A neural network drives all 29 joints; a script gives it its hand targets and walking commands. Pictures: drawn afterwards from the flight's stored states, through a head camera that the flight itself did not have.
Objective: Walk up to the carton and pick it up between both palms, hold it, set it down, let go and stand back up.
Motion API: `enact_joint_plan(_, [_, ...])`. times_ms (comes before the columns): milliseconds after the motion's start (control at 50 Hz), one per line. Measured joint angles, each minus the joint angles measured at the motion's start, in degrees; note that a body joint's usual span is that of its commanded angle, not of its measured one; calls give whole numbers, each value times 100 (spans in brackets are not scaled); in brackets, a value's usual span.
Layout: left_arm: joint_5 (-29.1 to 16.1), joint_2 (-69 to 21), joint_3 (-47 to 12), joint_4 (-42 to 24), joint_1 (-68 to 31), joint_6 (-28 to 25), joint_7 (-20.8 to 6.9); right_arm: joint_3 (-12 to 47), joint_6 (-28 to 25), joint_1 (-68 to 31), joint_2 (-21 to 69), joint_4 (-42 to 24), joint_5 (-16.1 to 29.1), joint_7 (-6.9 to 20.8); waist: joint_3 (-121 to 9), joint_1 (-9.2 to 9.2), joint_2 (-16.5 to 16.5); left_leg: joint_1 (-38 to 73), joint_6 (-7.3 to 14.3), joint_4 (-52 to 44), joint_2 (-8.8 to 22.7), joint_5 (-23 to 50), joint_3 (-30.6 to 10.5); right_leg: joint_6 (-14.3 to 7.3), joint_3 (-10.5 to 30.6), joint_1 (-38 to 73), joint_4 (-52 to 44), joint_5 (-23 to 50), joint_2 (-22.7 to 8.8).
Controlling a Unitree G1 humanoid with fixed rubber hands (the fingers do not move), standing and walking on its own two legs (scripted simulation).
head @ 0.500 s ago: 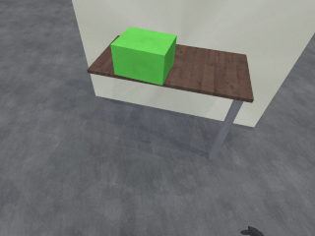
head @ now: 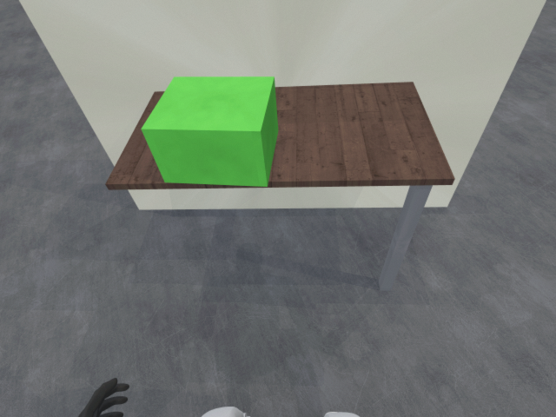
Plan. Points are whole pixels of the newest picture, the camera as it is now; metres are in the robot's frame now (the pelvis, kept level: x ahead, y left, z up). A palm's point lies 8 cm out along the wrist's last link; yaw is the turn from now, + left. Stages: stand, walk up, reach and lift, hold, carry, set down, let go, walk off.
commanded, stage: walk up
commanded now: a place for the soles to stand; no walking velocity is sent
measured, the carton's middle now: (219, 129) +0.78 +0.14 -0.04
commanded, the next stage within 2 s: none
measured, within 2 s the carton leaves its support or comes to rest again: neither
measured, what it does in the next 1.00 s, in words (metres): walks ahead: left foot, then right foot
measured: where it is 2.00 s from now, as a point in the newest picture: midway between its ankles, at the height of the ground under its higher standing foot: (224, 394)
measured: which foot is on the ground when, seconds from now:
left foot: up 0.00-0.30, down 0.32-0.74, up 0.76-1.00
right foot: down 0.00-0.36, up 0.38-0.72, down 0.74-1.00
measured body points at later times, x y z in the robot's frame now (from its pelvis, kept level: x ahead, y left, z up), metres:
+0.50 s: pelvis +0.17 +0.15 +0.01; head +0.19 +0.16 +0.46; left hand +0.31 +0.40 -0.10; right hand +0.19 -0.15 -0.08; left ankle +0.20 +0.26 -0.72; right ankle +0.13 +0.01 -0.62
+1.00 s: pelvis +0.28 +0.19 +0.01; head +0.29 +0.15 +0.46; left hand +0.40 +0.45 -0.06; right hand +0.34 -0.10 -0.11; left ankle +0.33 +0.35 -0.66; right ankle +0.33 +0.07 -0.72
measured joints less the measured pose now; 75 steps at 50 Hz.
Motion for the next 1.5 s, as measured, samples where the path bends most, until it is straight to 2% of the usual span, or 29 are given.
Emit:
enact_joint_plan(60, [-57, 14, 50, 208, 488, -40, -27, -151, -41, -399, -164, -238, 33, 82, -14, 204, 137, -691, -56, -383, 275, 621, -374, 129, 196, 497, -572, 290, -84])
enact_joint_plan(140, [-57, 46, 130, 464, 837, -106, -144, -276, -125, -722, -227, -407, 99, 239, -106, 228, 303, -1175, -137, -1447, 586, 1465, -719, 310, 301, 823, -990, 238, -145])
enact_joint_plan(220, [5, 138, 166, 502, 911, -193, -217, -230, -103, -727, -68, -328, 83, 329, -285, 203, 242, -1066, -133, -2508, 738, 1926, -697, 412, 333, 877, -1089, 55, -183])
enact_joint_plan(300, [88, 229, 151, 359, 864, -226, -252, -193, -164, -586, 18, -241, 45, 308, -429, 202, 77, -399, -27, -3692, 697, 1757, -553, 592, 384, 808, -800, -366, -250])
enact_joint_plan(320, [100, 263, 142, 327, 850, -209, -255, -201, -211, -548, 26, -223, 36, 281, -449, 180, -1, -169, 9, -3962, 630, 1709, -479, 621, 417, 765, -605, -546, -304])
enact_joint_plan(340, [111, 349, 151, 340, 775, -177, -254, -206, -268, -572, 123, -152, 21, 234, -376, 135, -273, -87, -42, -3915, 461, 1610, -339, 554, 526, 692, -263, -758, -485])
enact_joint_plan(360, [120, 409, 159, 341, 715, -140, -254, -178, -337, -571, 191, -130, 6, 183, -281, 109, -527, -7, -100, -3779, 313, 1472, -177, 394, 687, 544, 291, -785, -609])
enact_joint_plan(380, [108, 399, 153, 321, 681, -96, -256, -143, -404, -525, 195, -138, 5, 136, -225, 66, -617, 42, -131, -3609, 271, 1307, -96, 330, 772, 347, 984, -946, -557])
enact_joint_plan(400, [68, 348, 125, 294, 664, -47, -245, -121, -427, -453, 171, -132, 18, 98, -211, 8, -606, 108, -133, -3502, 290, 1159, -69, 308, 751, 150, 1615, -1172, -414])
enact_joint_plan(440, [9, 223, 32, 238, 640, 39, -210, -135, -385, -271, 94, -89, 75, 45, -279, -125, -472, 323, -53, -3602, 354, 1155, -80, 316, 450, -274, 2597, -1389, -178])
enact_joint_plan(480, [-48, 165, -7, 168, 560, 67, -212, -172, -335, -120, 63, -57, 106, -7, -304, -244, -434, 609, -14, -3893, 325, 1076, -15, 345, 221, -678, 3064, -1199, -113])
enact_joint_plan(560, [-72, 146, 22, -57, 233, 13, -274, -175, -372, 92, 46, 49, 117, -31, -169, -430, -406, 1008, 80, -4381, 157, 1126, 114, 414, 98, -1159, 2478, -669, -102])
enact_joint_plan(640, [-80, 64, 49, -186, -103, -24, -320, -135, -358, 144, 24, 190, 119, -40, 9, -493, -315, 1244, 168, -4449, 22, 973, 259, 437, -85, -1131, 1000, -148, -158])
enact_joint_plan(700, [-48, -53, 21, -228, -179, -41, -315, -108, -304, 148, -49, 219, 123, -48, 3, -510, -192, 1310, 185, -4171, -44, 641, 394, 364, -256, -795, 20, 468, -150])
enact_joint_plan(720, [-30, -77, 5, -244, -160, -47, -296, -97, -277, 159, -71, 223, 133, -50, -43, -497, -153, 1302, 180, -3984, -55, 470, 432, 323, -310, -601, -271, 731, -134])
enact_joint_plan(740, [-13, -89, -7, -251, -135, -56, -267, -87, -252, 172, -83, 225, 142, -51, -103, -464, -113, 1262, 169, -3737, -53, 266, 462, 184, -332, -428, -452, 819, -104])
enact_joint_plan(780, [41, -155, -42, -212, -187, -32, -195, -89, -178, 48, -76, 256, 133, -57, -62, -376, 153, 1008, 87, -2909, 129, 30, 325, -38, -408, -452, -140, 509, 46])
enact_joint_plan(840, [15, -134, -71, -190, -132, 47, -88, -29, 56, -135, 42, 208, 62, -74, -56, -194, 167, 424, 6, -1515, -11, -490, -35, -18, -392, -328, 41, 270, -62])
enact_joint_plan(900, [-33, -118, -35, -116, 158, 52, -46, -64, 157, -381, 10, 156, 32, -59, -102, 20, 152, -25, -35, -1092, 17, -239, -240, 99, -259, -50, -300, 363, -156])
enact_joint_plan(960, [-37, -64, -7, 13, 421, 35, -81, -161, 107, -579, -77, 71, 91, -20, -131, 169, 131, -298, -108, -1427, 147, 192, -498, 183, -155, 158, -703, 502, -228])
enact_joint_plan(1040, [-89, 85, 45, 144, 513, 113, -179, -208, -22, -648, -36, -7, 196, 25, -157, 277, -62, -162, -231, -2638, 294, 566, -631, 286, -54, 115, -745, 494, -309])
enact_joint_plan(1120, [-142, 283, 11, 234, 360, 260, -265, -160, -167, -541, 93, -35, 208, -48, -168, 227, -347, 429, -289, -3972, 204, 1296, -512, 450, -25, -150, -116, 104, -399])
enact_joint_plan(1160, [-197, 411, -3, 324, 219, 326, -312, -72, -223, -549, 270, 12, 172, -121, -92, 191, -768, 499, -279, -3893, -28, 1225, -354, 430, 199, -214, 210, -134, -583])
enact_joint_plan(1180, [-221, 413, -29, 333, 196, 355, -328, -23, -235, -511, 302, -16, 172, -144, -140, 154, -835, 481, -246, -3822, -43, 1172, -344, 418, 266, -229, 312, -385, -535])
enact_joint_plan(1220, [-233, 384, -93, 346, 157, 406, -341, 13, -218, -466, 311, -80, 209, -159, -278, 60, -831, 440, -192, -3750, 15, 1094, -396, 404, 226, -197, 451, -753, -398])
enact_joint_plan(1280, [-252, 398, -153, 363, 58, 376, -375, 35, -196, -532, 284, -221, 250, -151, -432, 1, -866, 410, -182, -3838, 34, 1118, -387, 382, 190, 57, 10, -420, -355])
enact_joint_plan(1320, [-230, 377, -172, 398, -76, 316, -390, 42, -219, -684, 205, -319, 277, -133, -393, 6, -779, 386, -175, -3846, 74, 1125, -390, 444, 186, 191, -307, -80, -316])
enact_joint_plan(1380, [-168, 358, -215, 389, -238, 266, -407, 29, -269, -869, 110, -435, 338, -113, -341, 11, -567, 408, -181, -3959, 136, 1195, -426, 549, 148, 279, -543, -8, -261])
enact_joint_plan(1500, [-216, 410, -206, 364, -367, 228, -462, 63, -282, -996, 48, -473, 329, -120, -382, 56, -361, 561, -188, -4195, 123, 1318, -388, 532, 175, 367, -658, 39, -276])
